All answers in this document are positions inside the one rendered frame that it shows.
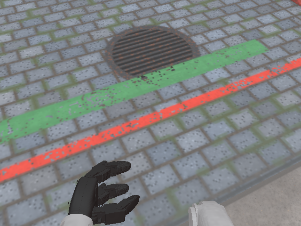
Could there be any left robot forearm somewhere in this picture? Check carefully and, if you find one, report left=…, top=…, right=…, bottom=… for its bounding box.
left=59, top=214, right=93, bottom=226

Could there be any robot right thigh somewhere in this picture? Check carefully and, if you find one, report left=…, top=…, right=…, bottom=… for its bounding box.
left=188, top=201, right=234, bottom=226

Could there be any left robot hand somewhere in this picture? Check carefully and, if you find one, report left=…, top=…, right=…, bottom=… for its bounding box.
left=68, top=160, right=140, bottom=225

